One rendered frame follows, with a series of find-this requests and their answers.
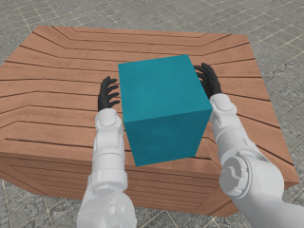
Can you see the robot left upper arm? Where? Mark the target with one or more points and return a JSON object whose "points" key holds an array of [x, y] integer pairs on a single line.
{"points": [[112, 210]]}

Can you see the robot left forearm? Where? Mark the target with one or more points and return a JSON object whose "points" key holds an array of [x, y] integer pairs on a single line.
{"points": [[108, 174]]}

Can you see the pedestal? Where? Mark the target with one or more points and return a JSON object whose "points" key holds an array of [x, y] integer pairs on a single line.
{"points": [[49, 89]]}

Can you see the robot right forearm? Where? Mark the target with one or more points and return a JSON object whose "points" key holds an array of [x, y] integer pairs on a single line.
{"points": [[230, 135]]}

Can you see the robot right upper arm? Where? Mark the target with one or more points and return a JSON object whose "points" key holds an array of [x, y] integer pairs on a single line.
{"points": [[256, 188]]}

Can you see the carton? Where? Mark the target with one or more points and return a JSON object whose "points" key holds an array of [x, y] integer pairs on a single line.
{"points": [[165, 108]]}

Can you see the robot right hand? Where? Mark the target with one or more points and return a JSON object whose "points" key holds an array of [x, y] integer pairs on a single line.
{"points": [[210, 81]]}

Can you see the robot left hand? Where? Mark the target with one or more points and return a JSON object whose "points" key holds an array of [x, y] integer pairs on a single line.
{"points": [[103, 97]]}

